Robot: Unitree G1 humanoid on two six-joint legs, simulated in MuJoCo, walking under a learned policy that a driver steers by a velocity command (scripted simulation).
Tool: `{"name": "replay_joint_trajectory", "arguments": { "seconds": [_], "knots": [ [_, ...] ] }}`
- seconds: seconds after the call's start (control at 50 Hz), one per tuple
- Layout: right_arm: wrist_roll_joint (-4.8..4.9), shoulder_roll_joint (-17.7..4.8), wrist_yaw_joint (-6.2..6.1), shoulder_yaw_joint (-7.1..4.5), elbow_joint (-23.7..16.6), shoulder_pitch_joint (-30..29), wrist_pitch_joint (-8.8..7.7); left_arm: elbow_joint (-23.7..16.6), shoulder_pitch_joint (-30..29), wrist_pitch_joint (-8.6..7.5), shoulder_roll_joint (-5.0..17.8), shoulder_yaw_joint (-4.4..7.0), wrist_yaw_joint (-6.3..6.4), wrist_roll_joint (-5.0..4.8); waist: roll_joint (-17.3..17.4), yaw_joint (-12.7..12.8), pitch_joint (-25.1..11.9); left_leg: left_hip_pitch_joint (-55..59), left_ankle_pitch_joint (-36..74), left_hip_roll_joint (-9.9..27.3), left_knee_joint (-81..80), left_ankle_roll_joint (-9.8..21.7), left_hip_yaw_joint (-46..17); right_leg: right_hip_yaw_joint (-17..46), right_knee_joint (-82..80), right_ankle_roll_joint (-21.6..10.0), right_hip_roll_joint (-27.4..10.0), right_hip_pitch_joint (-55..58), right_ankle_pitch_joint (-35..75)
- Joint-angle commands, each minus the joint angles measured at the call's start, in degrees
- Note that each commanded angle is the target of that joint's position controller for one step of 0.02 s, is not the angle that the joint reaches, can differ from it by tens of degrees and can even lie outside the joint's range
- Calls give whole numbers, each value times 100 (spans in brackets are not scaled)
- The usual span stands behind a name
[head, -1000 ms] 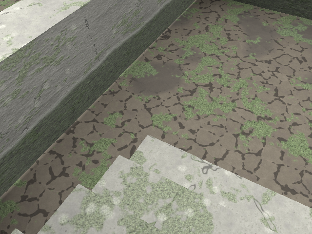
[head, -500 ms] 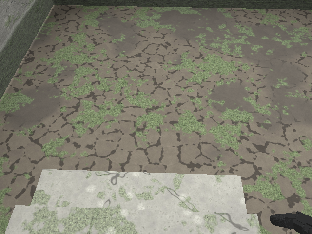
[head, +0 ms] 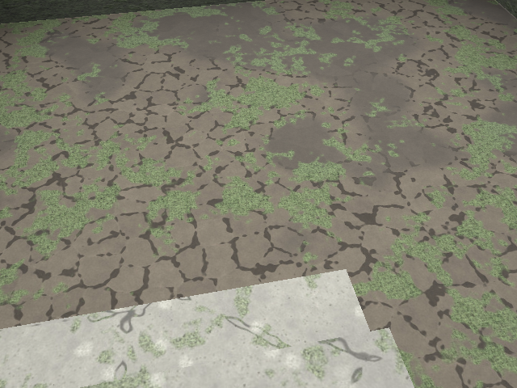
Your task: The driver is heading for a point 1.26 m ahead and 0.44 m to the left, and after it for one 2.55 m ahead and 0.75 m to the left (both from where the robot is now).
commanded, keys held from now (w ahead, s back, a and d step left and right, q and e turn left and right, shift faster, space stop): shift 0.16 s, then q+shift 0.32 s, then w+q+shift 0.34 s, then w+shift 0.18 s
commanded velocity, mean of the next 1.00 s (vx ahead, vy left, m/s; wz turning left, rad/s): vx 0.31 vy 0.00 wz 0.52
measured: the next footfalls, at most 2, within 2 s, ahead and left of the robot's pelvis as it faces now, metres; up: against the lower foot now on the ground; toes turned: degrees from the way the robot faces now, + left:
right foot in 0.08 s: -0.04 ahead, -0.10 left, +0.18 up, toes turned -1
left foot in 0.76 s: +0.12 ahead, +0.21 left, +0.00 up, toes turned +28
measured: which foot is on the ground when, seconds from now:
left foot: down 0.00-0.14, up 0.16-0.74, down 0.76-1.00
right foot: up 0.00-0.06, down 0.08-0.74, up 0.76-1.00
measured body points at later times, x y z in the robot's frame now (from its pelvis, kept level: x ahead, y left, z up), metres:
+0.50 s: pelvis -0.02 -0.01 +0.08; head +0.00 +0.00 +0.53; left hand +0.02 +0.25 -0.04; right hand +0.19 -0.19 -0.01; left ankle +0.14 +0.15 -0.56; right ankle -0.08 -0.10 -0.56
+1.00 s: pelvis +0.19 +0.20 -0.03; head +0.20 +0.23 +0.42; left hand +0.18 +0.49 -0.15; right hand +0.30 -0.04 -0.16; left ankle +0.08 +0.19 -0.74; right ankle +0.38 +0.12 -0.68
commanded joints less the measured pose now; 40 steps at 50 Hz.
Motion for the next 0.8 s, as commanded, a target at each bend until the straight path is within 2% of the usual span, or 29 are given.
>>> {"name": "replay_joint_trajectory", "arguments": {
  "seconds": [0.02,0.08,0.1,0.12,0.14,0.16,0.18,0.2,0.22,0.24,0.26,0.28,0.3,0.34,0.36,0.4,0.44,0.48,0.52,0.58,0.6,0.66,0.68,0.7,0.72,0.74,0.76,0.78,0.8],
  "knots": [
    [114,-915,34,-153,-552,-574,-216,-374,405,-62,-15,-164,-429,-124,668,325,87,-1231,-569,1087,-1218,577,-619,-173,-1294,-80,52,2101,-536],
    [232,-1072,102,-267,-325,193,-34,-434,364,-124,363,-9,-391,-146,851,-31,-78,695,304,1800,-806,936,-1556,204,-3229,-549,187,1382,-683],
    [278,-1019,73,-280,-324,650,107,-774,-358,-128,683,30,-333,-164,375,-466,-78,1272,158,1751,-645,1054,-1534,472,-4293,-950,239,835,-269],
    [239,-916,8,-266,-413,815,186,-1041,-1056,-194,827,55,-263,-132,-149,-778,-69,1148,-386,1331,-442,815,-797,1122,-5246,-1530,-75,676,150],
    [169,-688,73,-162,-583,410,198,-884,-1183,-259,818,53,-208,-93,-651,-522,241,354,-575,762,-136,377,-93,2394,-6381,-2203,-456,618,-788],
    [176,-588,70,-113,-503,62,225,-632,-912,-270,643,8,-154,-142,-233,-216,400,-611,-161,487,-65,103,-247,3194,-6456,-2360,-535,1398,-699],
    [813,-917,-46,-457,-492,10,421,-682,-515,-62,806,205,316,67,27,165,-308,-417,1239,633,-344,279,-502,2820,-6390,-1921,-780,2401,1761],
    [-30,-673,-4,-185,-883,-820,228,-455,-121,-258,1045,89,94,-58,-673,429,275,-1984,86,259,11,112,-932,4674,-6385,-2415,-1305,2522,1004],
    [-113,-628,-181,-216,-1154,-1493,128,-346,512,-321,1217,270,183,-68,-763,984,310,-3323,-570,29,746,98,-1537,5006,-6537,-2569,-1566,3648,1836],
    [-282,-445,-327,-132,-1299,-1972,-23,-379,1072,-330,1287,390,332,77,-1055,1453,292,-4672,-1325,-518,1461,75,-2225,5233,-6573,-3020,-1701,4549,2973],
    [-374,-30,-387,42,-1336,-2219,-142,-397,1239,-291,946,338,392,218,-912,1585,257,-5515,-1315,-674,1737,-34,-2798,5117,-6781,-3041,-1861,4983,3659],
    [-387,70,-421,105,-1345,-2245,-199,-429,996,-292,776,319,413,278,-691,1468,244,-5825,-1017,-727,1900,-233,-2775,4695,-6727,-2960,-1776,5090,3392],
    [-340,-19,-404,98,-1170,-1795,-202,-490,468,-300,648,277,358,321,-717,1040,33,-5226,-758,-690,2488,-353,-2355,4022,-6678,-2992,-1612,4325,2936],
    [-442,-275,-199,24,-738,-696,5,-549,-439,-359,632,226,236,414,-562,145,-10,-3831,-86,-670,4015,-407,-1303,2766,-6637,-3022,-1480,2283,2700],
    [-501,-376,-122,-23,-573,-313,145,-536,-794,-419,574,193,196,444,-417,-199,-123,-3047,429,-589,4791,-388,-968,2231,-6747,-2841,-1458,1353,2567],
    [-452,-519,-62,-67,-558,-180,327,-581,-1594,-603,527,142,222,440,-174,-595,-193,-2460,1070,-325,5444,-259,-829,1635,-6892,-2364,-1544,843,2197],
    [-370,-373,91,16,-678,-639,376,-157,-906,-753,653,159,485,302,24,-195,121,-3274,1973,172,3778,-159,-638,1133,-6714,-1922,-1506,2188,1403],
    [-368,-261,303,41,-783,-1266,419,331,-54,-816,746,169,678,348,-362,330,438,-3447,2566,444,2520,-56,-404,916,-6817,-1738,-1590,2854,245],
    [-375,-374,374,-43,-886,-1540,491,789,422,-870,793,96,576,534,-634,451,673,-3164,2331,451,2547,25,-309,1066,-7402,-1778,-1980,2811,-960],
    [-315,-457,308,-102,-961,-1833,511,1188,459,-969,921,85,344,602,-469,465,1082,-2550,1804,367,2261,213,-149,893,-8010,-1686,-2232,2923,-1362],
    [-258,-461,243,-145,-850,-1840,477,1359,420,-1007,783,50,300,657,-313,421,1076,-1987,1926,330,2089,303,-117,619,-7891,-1531,-2291,2808,-1187],
    [-312,-367,201,-141,-644,-1849,430,1749,321,-945,1204,208,328,561,-210,390,1359,-1562,779,319,1242,410,-102,281,-7794,-1347,-2438,3842,-481],
    [-339,-354,200,-160,-492,-1406,423,1850,97,-874,1440,301,318,541,-105,133,1308,-1419,725,422,610,464,-174,176,-7371,-1241,-2489,4466,41],
    [-315,-434,181,-239,-199,-696,367,1930,-52,-801,1523,338,287,618,122,-107,1056,-585,1097,386,145,440,-71,-158,-6636,-1149,-2311,4633,632],
    [550,-559,-110,-545,234,-260,691,2046,-16,-467,1630,724,383,106,-158,-225,925,230,1467,-219,188,398,847,-1534,-4883,-989,-1520,4097,2621],
    [480,-723,-224,-639,639,875,795,1947,208,-344,1418,666,407,75,278,-585,194,2014,1311,-534,119,483,793,-1717,-3158,-985,-1262,3492,3314],
    [409,-1043,-233,-810,898,1609,832,1840,-198,-299,1067,711,443,120,876,-1090,63,3751,1199,-94,715,860,-248,-1341,-1032,-931,-877,1291,724],
    [522,-1610,-187,-835,926,1737,805,1480,-518,-347,610,610,423,247,1433,-954,157,4130,4098,287,2164,958,-808,-817,122,-872,-606,-370,-662],
    [627,-1668,-195,-794,806,1803,762,986,-595,-444,611,583,348,240,1135,-880,-720,4525,3969,647,2065,1330,-1687,-276,-177,-768,-794,-967,-286]
  ]
}}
